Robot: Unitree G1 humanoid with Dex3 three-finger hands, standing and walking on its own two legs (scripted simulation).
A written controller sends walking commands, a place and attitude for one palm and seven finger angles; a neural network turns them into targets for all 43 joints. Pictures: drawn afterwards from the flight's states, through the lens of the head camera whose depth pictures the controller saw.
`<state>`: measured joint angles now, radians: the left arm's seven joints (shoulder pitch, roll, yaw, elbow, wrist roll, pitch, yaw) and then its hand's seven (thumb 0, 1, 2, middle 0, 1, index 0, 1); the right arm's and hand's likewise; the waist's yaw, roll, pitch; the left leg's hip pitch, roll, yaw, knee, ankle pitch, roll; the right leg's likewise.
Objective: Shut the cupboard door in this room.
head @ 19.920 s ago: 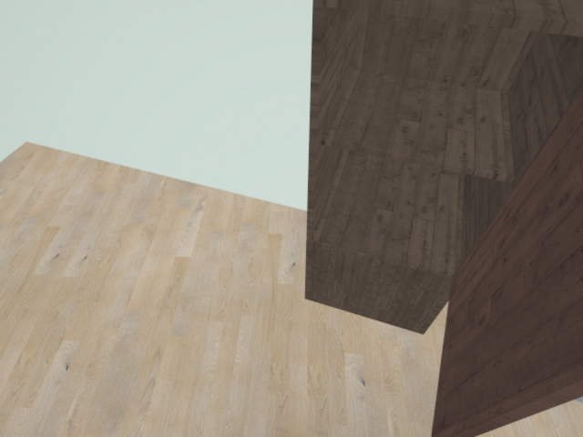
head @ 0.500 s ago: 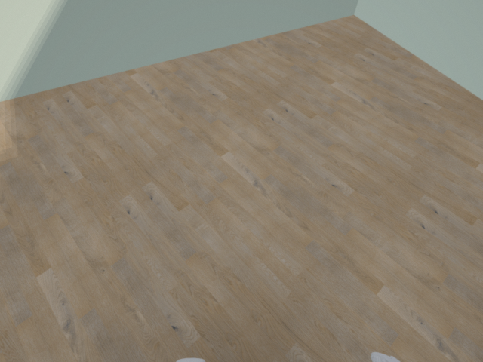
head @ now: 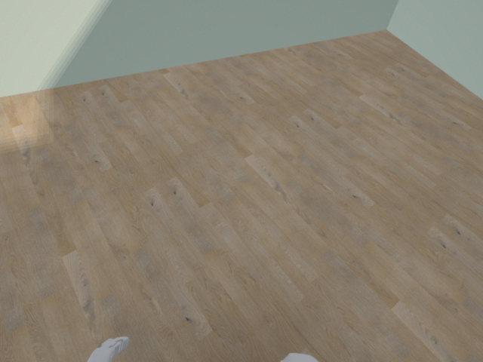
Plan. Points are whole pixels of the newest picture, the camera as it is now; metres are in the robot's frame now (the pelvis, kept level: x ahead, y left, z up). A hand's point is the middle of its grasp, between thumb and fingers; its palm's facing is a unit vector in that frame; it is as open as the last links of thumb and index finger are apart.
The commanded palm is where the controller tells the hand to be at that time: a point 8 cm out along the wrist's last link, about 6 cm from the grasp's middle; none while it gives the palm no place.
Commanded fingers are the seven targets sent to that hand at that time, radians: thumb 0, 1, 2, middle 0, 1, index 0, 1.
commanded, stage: turn or walk to find it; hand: left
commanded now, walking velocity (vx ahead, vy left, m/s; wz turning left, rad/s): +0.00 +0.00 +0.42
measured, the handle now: out of the picture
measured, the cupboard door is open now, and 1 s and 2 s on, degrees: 87 87 87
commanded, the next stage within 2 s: none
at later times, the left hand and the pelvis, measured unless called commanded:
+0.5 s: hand out of the picture -0.04 +0.15 -0.15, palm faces +0.26 -0.92 -0.28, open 7.3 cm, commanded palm none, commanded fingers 0.00 0.90 0.90 -0.20 -0.30 -0.20 -0.30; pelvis -0.03 -0.05 +0.00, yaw +14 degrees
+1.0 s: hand out of the picture -0.09 +0.22 -0.17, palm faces +0.44 -0.87 -0.23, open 7.4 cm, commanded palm none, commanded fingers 0.00 0.90 0.90 -0.20 -0.30 -0.20 -0.30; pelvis -0.08 +0.00 +0.00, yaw +25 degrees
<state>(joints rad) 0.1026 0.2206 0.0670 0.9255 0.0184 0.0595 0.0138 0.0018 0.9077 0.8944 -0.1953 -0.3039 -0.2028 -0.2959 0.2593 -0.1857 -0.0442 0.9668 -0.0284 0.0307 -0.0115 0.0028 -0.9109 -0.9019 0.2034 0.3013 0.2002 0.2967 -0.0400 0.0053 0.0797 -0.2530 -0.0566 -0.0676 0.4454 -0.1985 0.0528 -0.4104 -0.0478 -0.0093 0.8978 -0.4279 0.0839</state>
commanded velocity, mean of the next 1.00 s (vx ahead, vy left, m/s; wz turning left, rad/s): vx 0.00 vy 0.00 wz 0.42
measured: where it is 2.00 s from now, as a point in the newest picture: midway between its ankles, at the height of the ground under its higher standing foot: outside the picture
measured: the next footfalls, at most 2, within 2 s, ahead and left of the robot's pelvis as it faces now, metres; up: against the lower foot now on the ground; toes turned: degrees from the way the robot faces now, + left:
right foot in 0.12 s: +0.02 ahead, -0.14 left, +0.00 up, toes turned +1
left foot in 0.66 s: -0.07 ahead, +0.09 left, +0.00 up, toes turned +22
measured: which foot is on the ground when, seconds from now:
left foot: down 0.00-0.12, up 0.14-0.64, down 0.66-1.00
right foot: up 0.00-0.10, down 0.12-0.66, up 0.68-1.00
